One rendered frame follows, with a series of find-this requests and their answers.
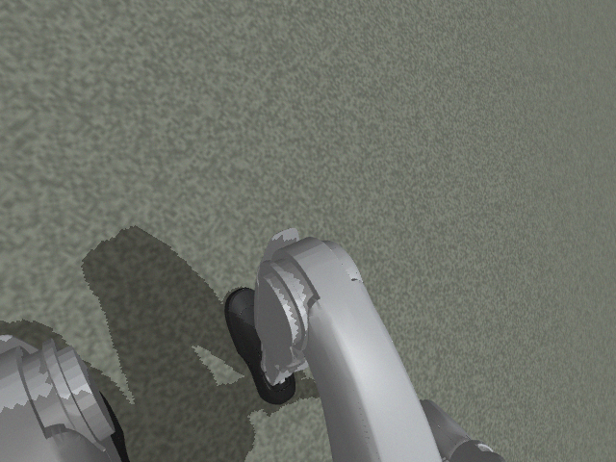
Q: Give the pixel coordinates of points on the right robot arm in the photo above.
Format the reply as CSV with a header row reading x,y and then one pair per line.
x,y
475,451

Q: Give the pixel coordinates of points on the left robot foot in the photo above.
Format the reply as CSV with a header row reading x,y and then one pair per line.
x,y
118,436

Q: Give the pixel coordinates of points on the right robot foot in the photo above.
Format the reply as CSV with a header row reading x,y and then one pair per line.
x,y
239,315

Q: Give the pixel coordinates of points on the right robot hand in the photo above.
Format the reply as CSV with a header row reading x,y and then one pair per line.
x,y
448,434

